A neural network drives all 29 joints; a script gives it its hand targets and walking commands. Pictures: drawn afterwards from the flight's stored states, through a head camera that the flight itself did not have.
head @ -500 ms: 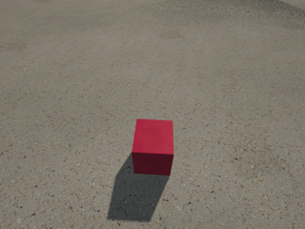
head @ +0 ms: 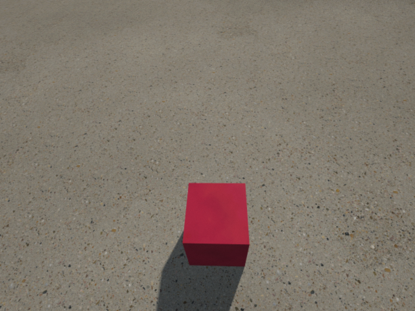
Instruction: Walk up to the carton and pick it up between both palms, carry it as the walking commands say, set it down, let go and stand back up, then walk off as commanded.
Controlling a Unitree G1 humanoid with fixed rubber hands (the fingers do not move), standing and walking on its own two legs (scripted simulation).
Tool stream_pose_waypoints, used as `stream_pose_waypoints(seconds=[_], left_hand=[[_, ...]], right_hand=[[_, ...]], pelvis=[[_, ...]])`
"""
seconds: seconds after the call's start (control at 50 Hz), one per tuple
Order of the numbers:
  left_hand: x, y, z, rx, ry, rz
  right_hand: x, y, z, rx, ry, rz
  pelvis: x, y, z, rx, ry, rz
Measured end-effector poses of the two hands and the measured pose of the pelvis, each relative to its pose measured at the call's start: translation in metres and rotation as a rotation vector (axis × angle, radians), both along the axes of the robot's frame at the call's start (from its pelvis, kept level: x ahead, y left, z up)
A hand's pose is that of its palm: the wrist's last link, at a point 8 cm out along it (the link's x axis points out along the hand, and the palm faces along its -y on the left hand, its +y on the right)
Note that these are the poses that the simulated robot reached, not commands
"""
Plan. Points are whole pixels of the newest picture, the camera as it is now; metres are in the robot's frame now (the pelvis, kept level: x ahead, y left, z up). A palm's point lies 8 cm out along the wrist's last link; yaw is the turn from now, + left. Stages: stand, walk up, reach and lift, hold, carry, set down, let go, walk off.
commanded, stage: walk up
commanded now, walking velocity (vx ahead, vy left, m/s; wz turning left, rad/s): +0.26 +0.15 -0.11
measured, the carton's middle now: (216, 225) +0.60 +0.00 -0.64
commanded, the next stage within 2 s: none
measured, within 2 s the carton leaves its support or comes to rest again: neither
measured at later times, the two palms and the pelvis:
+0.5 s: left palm out of the picture +0.15 +0.31 -0.15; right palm (347, 310) +0.16 -0.24 -0.10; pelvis +0.09 +0.04 +0.00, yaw -2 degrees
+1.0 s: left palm out of the picture +0.11 +0.22 -0.14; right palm out of the picture +0.09 -0.26 -0.13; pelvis +0.05 -0.02 +0.00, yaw -3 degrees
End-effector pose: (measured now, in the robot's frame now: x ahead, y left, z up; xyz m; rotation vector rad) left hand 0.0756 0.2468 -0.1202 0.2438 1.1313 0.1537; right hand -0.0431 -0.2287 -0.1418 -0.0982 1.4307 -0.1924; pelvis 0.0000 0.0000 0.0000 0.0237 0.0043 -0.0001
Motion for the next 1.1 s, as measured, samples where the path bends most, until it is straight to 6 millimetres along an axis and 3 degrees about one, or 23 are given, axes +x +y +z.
stream_pose_waypoints(seconds=[0.06, 0.12, 0.2, 0.24, 0.26, 0.32, 0.42, 0.54, 0.64, 0.72, 0.82, 0.98, 1.1], left_hand=[[-0.043, 0.018, 0.004, 0.023, 0.144, 0.085], [-0.068, 0.029, 0.005, 0.015, 0.248, 0.138], [-0.068, 0.038, -0.011, -0.028, 0.322, 0.185], [-0.056, 0.043, -0.027, -0.051, 0.347, 0.180], [-0.047, 0.046, -0.033, -0.056, 0.351, 0.171], [-0.007, 0.052, -0.040, -0.064, 0.303, 0.140], [0.053, 0.061, -0.036, -0.058, 0.204, 0.056], [0.084, 0.052, -0.026, -0.054, 0.110, 0.014], [0.079, 0.028, -0.017, -0.025, 0.091, -0.024], [0.048, 0.010, -0.014, 0.026, 0.109, -0.026], [0.022, -0.009, -0.001, 0.029, 0.118, 0.020], [0.032, -0.025, -0.018, -0.035, 0.066, 0.031], [0.026, -0.045, -0.022, -0.089, 0.084, 0.022]], right_hand=[[0.080, -0.006, 0.004, -0.015, -0.110, 0.069], [0.156, 0.000, 0.011, -0.020, -0.224, 0.121], [0.249, 0.022, 0.022, -0.054, -0.367, 0.191], [0.281, 0.033, 0.023, -0.087, -0.421, 0.204], [0.287, 0.037, 0.026, -0.103, -0.428, 0.202], [0.280, 0.035, 0.033, -0.148, -0.380, 0.174], [0.238, 0.010, 0.043, -0.218, -0.276, 0.098], [0.195, -0.020, 0.044, -0.243, -0.227, 0.056], [0.181, -0.043, 0.025, -0.194, -0.250, 0.027], [0.172, -0.061, 0.002, -0.147, -0.259, 0.023], [0.159, -0.054, 0.004, -0.073, -0.240, 0.015], [0.139, -0.036, 0.011, -0.080, -0.239, 0.019], [0.117, -0.032, 0.017, -0.068, -0.208, -0.009]], pelvis=[[0.024, 0.008, 0.005, 0.006, -0.010, -0.017], [0.047, 0.019, 0.006, 0.000, -0.022, -0.019], [0.080, 0.037, -0.002, -0.035, -0.034, -0.009], [0.094, 0.046, -0.012, -0.050, -0.033, -0.023], [0.097, 0.048, -0.013, -0.049, -0.034, -0.024], [0.098, 0.049, -0.009, -0.074, -0.043, -0.036], [0.091, 0.046, -0.002, -0.106, -0.038, -0.038], [0.086, 0.033, -0.002, -0.101, -0.041, -0.047], [0.072, 0.011, -0.008, -0.071, -0.033, -0.065], [0.060, -0.008, -0.017, -0.035, -0.019, -0.081], [0.055, -0.018, -0.004, -0.021, -0.015, -0.082], [0.048, -0.022, -0.004, -0.039, -0.007, -0.055], [0.046, -0.026, 0.001, -0.023, -0.034, -0.071]])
